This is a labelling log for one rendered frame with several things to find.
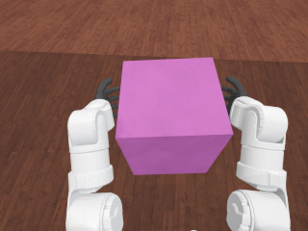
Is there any robot left upper arm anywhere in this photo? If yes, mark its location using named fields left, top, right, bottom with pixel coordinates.
left=65, top=192, right=123, bottom=231

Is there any robot right upper arm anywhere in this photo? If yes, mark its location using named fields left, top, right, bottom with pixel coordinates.
left=226, top=189, right=291, bottom=231

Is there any left robot hand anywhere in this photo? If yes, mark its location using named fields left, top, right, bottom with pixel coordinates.
left=94, top=78, right=120, bottom=118

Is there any carton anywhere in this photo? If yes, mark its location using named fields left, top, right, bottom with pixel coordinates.
left=115, top=57, right=234, bottom=175

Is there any right robot hand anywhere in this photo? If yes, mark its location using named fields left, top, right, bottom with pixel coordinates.
left=220, top=76, right=247, bottom=120

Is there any robot left forearm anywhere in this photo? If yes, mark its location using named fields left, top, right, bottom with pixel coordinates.
left=65, top=99, right=115, bottom=229

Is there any robot right forearm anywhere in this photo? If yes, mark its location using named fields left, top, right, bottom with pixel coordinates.
left=229, top=96, right=291, bottom=228

